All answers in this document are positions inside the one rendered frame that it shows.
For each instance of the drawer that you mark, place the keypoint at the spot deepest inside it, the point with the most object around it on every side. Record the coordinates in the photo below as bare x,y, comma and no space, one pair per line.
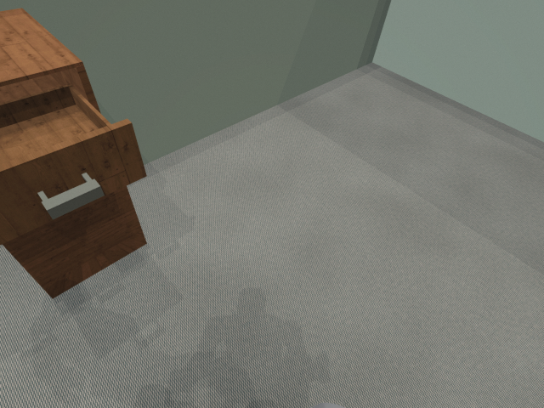
47,141

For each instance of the cabinet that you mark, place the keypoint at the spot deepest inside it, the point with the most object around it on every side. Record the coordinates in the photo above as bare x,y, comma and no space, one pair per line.
70,249

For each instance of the handle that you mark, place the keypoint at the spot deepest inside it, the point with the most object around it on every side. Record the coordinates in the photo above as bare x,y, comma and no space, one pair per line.
72,199

